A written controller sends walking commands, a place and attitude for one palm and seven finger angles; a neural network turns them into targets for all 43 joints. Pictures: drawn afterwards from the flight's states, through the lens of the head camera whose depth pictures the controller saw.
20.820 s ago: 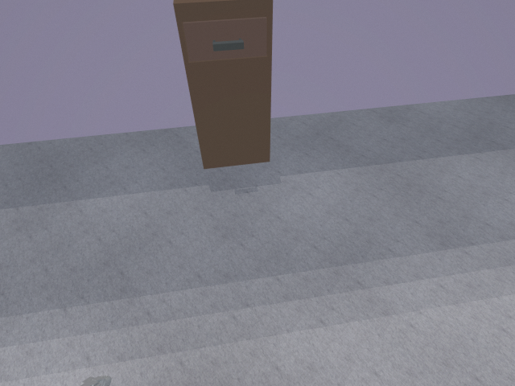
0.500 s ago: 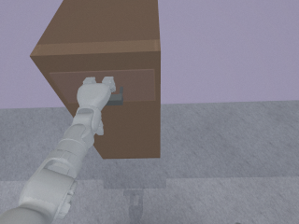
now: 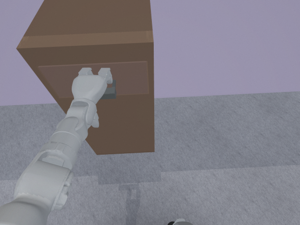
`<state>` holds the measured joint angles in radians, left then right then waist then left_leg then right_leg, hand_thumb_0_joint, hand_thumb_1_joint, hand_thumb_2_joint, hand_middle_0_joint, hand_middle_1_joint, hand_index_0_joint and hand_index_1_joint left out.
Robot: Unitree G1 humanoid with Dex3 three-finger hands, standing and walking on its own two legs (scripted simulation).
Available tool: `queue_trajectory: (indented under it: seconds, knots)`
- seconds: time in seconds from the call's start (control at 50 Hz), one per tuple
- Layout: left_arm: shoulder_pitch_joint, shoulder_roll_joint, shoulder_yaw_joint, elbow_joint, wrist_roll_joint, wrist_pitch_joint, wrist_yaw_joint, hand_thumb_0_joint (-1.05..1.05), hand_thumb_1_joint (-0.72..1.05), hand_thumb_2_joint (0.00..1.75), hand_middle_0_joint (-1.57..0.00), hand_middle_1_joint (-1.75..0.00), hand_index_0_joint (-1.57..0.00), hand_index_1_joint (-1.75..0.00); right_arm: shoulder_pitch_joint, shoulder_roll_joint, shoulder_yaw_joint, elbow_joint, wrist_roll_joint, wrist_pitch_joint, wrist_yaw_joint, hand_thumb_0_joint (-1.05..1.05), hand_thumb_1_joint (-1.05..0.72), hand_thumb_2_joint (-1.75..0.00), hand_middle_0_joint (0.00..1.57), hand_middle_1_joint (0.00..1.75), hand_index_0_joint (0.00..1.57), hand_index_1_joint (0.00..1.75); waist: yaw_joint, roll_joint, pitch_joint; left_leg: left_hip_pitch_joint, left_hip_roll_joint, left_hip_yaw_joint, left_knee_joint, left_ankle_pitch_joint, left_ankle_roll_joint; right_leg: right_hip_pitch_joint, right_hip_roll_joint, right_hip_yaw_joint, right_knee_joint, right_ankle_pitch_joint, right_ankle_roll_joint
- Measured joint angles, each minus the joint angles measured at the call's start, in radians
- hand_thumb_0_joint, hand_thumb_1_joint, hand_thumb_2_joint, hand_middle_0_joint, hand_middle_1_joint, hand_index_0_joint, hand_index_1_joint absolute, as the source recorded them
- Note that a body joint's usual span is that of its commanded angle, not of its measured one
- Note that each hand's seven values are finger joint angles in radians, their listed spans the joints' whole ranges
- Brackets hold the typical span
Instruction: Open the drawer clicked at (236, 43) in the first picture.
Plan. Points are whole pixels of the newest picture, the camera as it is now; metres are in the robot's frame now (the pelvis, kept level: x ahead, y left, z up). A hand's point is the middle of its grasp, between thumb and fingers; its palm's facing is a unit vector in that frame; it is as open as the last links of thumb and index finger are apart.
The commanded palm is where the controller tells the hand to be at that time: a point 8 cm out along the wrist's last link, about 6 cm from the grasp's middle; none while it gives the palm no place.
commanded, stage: re-aim the fingers above the handle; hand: left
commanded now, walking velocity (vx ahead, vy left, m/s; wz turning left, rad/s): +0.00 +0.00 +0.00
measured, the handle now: (97, 88) +0.56 +0.18 -0.02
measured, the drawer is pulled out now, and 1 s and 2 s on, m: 0.00 0.00 0.00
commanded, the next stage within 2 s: lower the fingers behind the handle in 1.14 s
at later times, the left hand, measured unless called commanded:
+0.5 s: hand (88, 99) +0.47 +0.18 +0.03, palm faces +0.05 -0.05 -1.00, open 13.8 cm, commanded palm +0.44 +0.20 +0.09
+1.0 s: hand (83, 93) +0.48 +0.19 +0.05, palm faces +0.15 +0.02 -0.99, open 13.8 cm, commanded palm +0.44 +0.20 +0.09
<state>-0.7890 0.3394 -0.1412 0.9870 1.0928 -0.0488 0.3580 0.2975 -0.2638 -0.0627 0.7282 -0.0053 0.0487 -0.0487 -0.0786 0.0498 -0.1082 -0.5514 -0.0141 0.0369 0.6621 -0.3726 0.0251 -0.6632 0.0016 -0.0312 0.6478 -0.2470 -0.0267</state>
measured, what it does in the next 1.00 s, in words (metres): stands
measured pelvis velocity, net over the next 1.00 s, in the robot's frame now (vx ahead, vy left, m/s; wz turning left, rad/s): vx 0.01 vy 0.01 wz -0.01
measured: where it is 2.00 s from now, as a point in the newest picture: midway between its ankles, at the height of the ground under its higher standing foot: outside the picture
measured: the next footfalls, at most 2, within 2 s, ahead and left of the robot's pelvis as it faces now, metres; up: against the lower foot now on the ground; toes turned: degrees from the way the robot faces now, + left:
none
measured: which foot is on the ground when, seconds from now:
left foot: down 0.00-1.00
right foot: down 0.00-1.00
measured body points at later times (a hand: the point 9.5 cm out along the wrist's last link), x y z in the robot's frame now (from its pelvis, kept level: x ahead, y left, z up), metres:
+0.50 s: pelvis +0.01 +0.01 +0.00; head +0.09 +0.00 +0.44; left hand +0.46 +0.18 +0.09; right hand +0.08 -0.26 -0.13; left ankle -0.04 +0.10 -0.72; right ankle +0.03 -0.10 -0.72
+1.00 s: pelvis +0.01 +0.01 -0.01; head +0.09 -0.01 +0.44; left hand +0.46 +0.18 +0.10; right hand +0.08 -0.25 -0.15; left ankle -0.04 +0.10 -0.72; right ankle +0.03 -0.10 -0.72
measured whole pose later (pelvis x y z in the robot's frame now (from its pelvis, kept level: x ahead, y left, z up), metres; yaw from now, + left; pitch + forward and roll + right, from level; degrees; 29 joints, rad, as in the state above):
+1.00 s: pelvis +0.01 +0.01 -0.01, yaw -1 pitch +16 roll +0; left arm -0.74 0.36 -0.09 0.90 1.14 0.02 0.47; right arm 0.24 -0.24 -0.04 0.70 -0.02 0.09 -0.03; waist -0.06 0.06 -0.10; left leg -0.58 -0.02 0.05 0.72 -0.41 0.04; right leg -0.70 0.00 -0.01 0.70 -0.28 -0.01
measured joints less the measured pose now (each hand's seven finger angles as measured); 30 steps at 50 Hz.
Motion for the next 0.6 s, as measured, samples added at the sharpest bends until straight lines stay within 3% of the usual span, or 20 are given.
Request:
queue_trajectory:
  seconds: [0.1, 0.2, 0.28, 0.36, 0.42, 0.48, 0.54, 0.6]
  knots:
    - [-0.034, 0.01, 0.055, 0.057, 0.017, 0.075, 0.058, 0.0, -0.49, 0.31, -0.32, -1.2, -0.32, -1.2, -0.016, 0.004, 0.018, -0.005, -0.003, 0.011, 0.015, 0.0, -0.91, -0.9, 0.2, 0.3, 0.2, 0.3, -0.012, 0.005, -0.009, -0.018, 0.003, 0.025, 0.008, -0.007, 0.004, -0.03, 0.005, 0.024, 0.015, -0.001, 0.005]
    - [-0.025, 0.059, 0.077, 0.099, -0.007, 0.154, 0.008, 0.0, -0.48, 0.31, -0.32, -1.2, -0.32, -1.2, -0.014, 0.013, 0.029, -0.018, 0.011, 0.028, 0.012, 0.0, -0.91, -0.9, 0.2, 0.3, 0.2, 0.3, -0.006, 0.014, -0.003, -0.006, 0.006, 0.04, -0.011, -0.004, 0.007, -0.025, 0.012, 0.04, 0.0, 0.006, 0.009]
    - [0.034, 0.074, 0.045, 0.037, -0.047, 0.119, -0.085, 0.0, -0.48, 0.31, -0.32, -1.2, -0.32, -1.2, 0.016, 0.018, 0.018, -0.026, 0.014, 0.025, 0.0, 0.0, -0.91, -0.9, 0.2, 0.3, 0.2, 0.3, 0.013, 0.015, -0.004, 0.017, 0.006, 0.028, -0.027, -0.001, 0.009, 0.007, 0.011, 0.028, -0.024, 0.007, 0.01]
    - [0.104, 0.044, -0.01, -0.086, -0.056, 0.008, -0.122, 0.0, -0.48, 0.31, -0.32, -1.2, -0.32, -1.2, 0.037, 0.014, -0.001, -0.019, 0.006, 0.017, -0.007, 0.0, -0.91, -0.9, 0.2, 0.3, 0.2, 0.3, 0.033, 0.008, -0.009, 0.035, 0.001, 0.002, -0.022, -0.01, 0.01, 0.039, 0.003, 0.004, -0.03, -0.005, 0.012]
    - [0.118, 0.014, -0.02, -0.125, -0.027, -0.059, -0.078, 0.0, -0.48, 0.31, -0.32, -1.2, -0.32, -1.2, 0.025, 0.008, -0.008, -0.011, 0.0, 0.013, -0.002, 0.0, -0.91, -0.9, 0.2, 0.3, 0.2, 0.3, 0.035, 0.0, -0.011, 0.03, -0.003, -0.01, 0.001, -0.022, 0.011, 0.04, -0.003, -0.008, -0.013, -0.019, 0.014]
    - [0.091, 0.003, 0.004, -0.103, 0.014, -0.062, 0.006, 0.0, -0.49, 0.31, -0.32, -1.2, -0.32, -1.2, -0.008, 0.003, -0.004, -0.008, -0.007, 0.008, 0.01, 0.0, -0.91, -0.9, 0.2, 0.3, 0.2, 0.3, 0.024, -0.006, -0.012, 0.004, -0.007, -0.01, 0.028, -0.033, 0.013, 0.015, -0.008, -0.008, 0.014, -0.029, 0.014]
    - [0.052, 0.016, 0.045, -0.066, 0.035, 0.007, 0.072, 0.0, -0.49, 0.31, -0.32, -1.2, -0.32, -1.2, -0.04, 0.003, 0.001, -0.015, -0.013, 0.012, 0.024, 0.0, -0.91, -0.9, 0.2, 0.3, 0.2, 0.3, 0.016, -0.003, -0.012, -0.02, -0.007, 0.0, 0.043, -0.037, 0.014, -0.014, -0.007, 0.002, 0.031, -0.03, 0.016]
    - [0.018, 0.031, 0.053, -0.017, 0.019, 0.113, 0.076, 0.0, -0.49, 0.31, -0.32, -1.2, -0.32, -1.2, -0.049, 0.007, 0.003, -0.021, -0.007, 0.024, 0.036, 0.0, -0.91, -0.9, 0.2, 0.3, 0.2, 0.3, 0.022, 0.011, -0.017, -0.023, -0.006, 0.01, 0.035, -0.033, 0.017, -0.021, -0.005, 0.011, 0.024, -0.023, 0.02]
